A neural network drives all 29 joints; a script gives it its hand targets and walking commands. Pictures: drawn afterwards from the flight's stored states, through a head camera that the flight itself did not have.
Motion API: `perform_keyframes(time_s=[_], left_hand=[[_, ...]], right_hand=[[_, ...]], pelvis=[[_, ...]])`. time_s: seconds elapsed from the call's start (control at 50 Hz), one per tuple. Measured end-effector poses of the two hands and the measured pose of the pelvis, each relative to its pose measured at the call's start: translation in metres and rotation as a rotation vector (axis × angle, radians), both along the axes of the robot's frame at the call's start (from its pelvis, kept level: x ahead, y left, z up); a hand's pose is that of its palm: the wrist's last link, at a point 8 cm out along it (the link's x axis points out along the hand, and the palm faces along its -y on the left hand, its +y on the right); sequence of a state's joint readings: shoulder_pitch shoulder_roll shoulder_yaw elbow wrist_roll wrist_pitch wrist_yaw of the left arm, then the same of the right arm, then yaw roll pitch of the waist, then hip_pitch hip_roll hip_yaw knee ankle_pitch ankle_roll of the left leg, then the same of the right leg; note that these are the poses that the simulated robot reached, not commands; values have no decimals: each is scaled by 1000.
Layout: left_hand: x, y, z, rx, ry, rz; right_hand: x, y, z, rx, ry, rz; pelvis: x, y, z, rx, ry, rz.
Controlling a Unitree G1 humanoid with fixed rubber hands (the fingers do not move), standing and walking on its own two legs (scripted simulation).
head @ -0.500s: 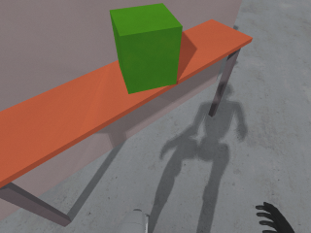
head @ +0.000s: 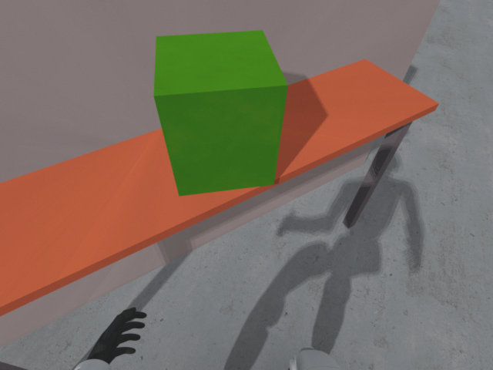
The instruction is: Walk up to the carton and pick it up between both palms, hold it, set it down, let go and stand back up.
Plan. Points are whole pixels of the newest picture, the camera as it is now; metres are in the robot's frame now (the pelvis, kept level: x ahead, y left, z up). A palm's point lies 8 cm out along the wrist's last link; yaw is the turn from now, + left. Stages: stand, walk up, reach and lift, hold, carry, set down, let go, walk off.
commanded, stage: walk up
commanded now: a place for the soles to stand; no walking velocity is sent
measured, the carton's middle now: (219, 116) +0.57 +0.08 +0.08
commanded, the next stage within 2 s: none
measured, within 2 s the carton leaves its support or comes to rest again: neither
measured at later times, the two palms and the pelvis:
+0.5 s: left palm (148, 351) +0.17 +0.19 -0.10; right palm (437, 262) +0.31 -0.34 -0.05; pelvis +0.13 -0.09 +0.01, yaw +18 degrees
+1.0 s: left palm out of the picture +0.04 +0.15 -0.08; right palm (394, 228) +0.38 -0.28 -0.06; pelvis +0.13 -0.13 +0.02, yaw +32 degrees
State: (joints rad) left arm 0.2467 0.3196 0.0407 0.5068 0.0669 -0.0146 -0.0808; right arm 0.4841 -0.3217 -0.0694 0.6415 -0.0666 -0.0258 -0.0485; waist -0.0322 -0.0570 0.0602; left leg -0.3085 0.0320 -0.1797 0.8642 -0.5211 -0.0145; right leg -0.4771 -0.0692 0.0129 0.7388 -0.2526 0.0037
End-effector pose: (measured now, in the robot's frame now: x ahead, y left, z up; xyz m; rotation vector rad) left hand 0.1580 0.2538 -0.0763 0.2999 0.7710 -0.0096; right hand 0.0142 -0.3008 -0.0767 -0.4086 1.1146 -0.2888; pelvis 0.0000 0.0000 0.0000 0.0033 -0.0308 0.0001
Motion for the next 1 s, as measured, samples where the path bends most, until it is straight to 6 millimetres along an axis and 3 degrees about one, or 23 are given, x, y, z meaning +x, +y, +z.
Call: perform_keyframes(time_s=[0.08,0.18,0.24,0.28,0.34,0.44,0.54,0.6,0.7,0.78,0.9,1.0], left_hand=[[-16,-7,-9,14,69,135],[-51,-8,-13,14,200,278],[-64,-6,-24,8,253,332],[-66,-7,-33,12,289,354],[-54,-14,-36,12,314,377],[-16,-44,-27,-25,261,391],[24,-75,-17,-6,133,405],[27,-88,-10,8,95,453],[4,-97,7,34,110,547],[-32,-97,12,58,150,614],[-95,-91,0,44,224,705],[-117,-100,-3,8,237,754]], right_hand=[[75,-9,-7,30,-47,80],[173,9,12,87,-161,218],[219,22,21,87,-237,308],[238,22,21,63,-256,350],[251,10,26,28,-220,361],[274,-19,32,22,-180,378],[311,-51,13,51,-165,412],[334,-56,5,60,-156,446],[360,-43,6,109,-153,519],[370,-23,8,162,-146,579],[373,11,11,197,-177,667],[370,17,18,188,-184,680]], pelvis=[[22,-19,-1,-12,-20,53],[51,-30,13,-17,-11,116],[70,-33,8,-19,-1,153],[79,-38,3,-18,-3,187],[94,-52,6,-3,-8,218],[118,-77,14,-9,-4,273],[138,-108,2,-24,-4,338],[142,-122,0,-3,-20,371],[142,-132,12,17,-23,417],[139,-135,17,23,-11,458],[128,-130,12,16,-6,524],[126,-132,16,2,-11,557]])
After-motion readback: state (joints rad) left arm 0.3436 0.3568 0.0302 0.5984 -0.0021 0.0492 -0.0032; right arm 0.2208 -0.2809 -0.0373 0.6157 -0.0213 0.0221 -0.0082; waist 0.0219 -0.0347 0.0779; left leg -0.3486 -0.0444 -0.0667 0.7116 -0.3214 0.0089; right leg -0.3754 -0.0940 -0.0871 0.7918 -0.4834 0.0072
